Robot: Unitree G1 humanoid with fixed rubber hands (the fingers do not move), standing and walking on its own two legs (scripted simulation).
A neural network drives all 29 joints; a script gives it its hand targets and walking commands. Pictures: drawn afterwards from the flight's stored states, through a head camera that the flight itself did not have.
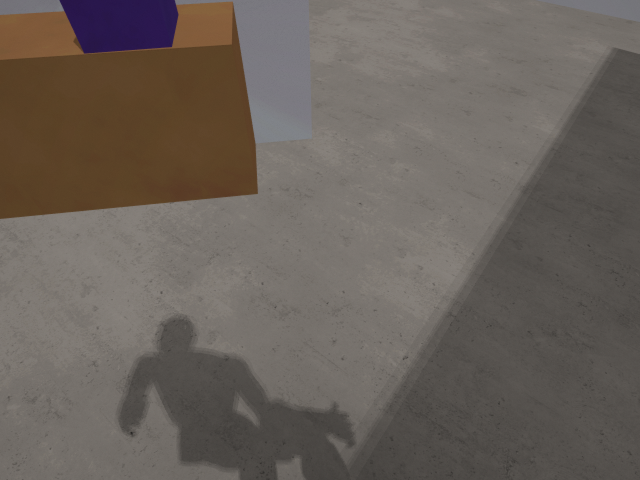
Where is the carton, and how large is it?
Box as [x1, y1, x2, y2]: [60, 0, 177, 53]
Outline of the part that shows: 60,0 84,53 171,46 177,19 177,11 174,0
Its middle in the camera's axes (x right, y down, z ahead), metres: -0.63 -0.78 +1.26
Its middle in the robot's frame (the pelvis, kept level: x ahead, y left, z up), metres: +1.48 +0.66 +0.00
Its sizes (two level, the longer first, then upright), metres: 0.278 0.274 0.174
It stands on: a pedestal, 0.67 m high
